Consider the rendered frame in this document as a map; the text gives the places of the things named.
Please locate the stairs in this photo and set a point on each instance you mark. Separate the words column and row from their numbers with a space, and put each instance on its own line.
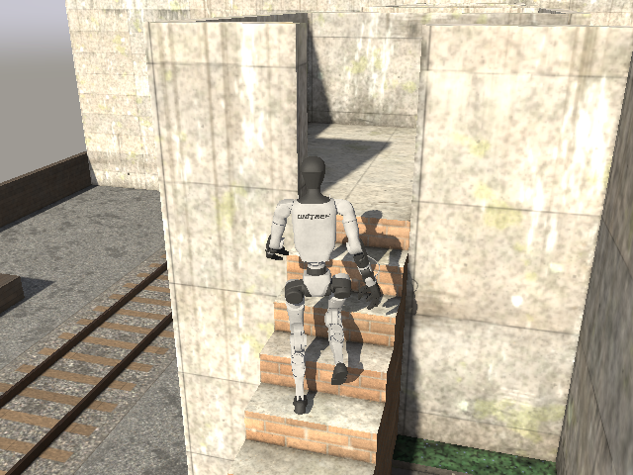
column 347, row 429

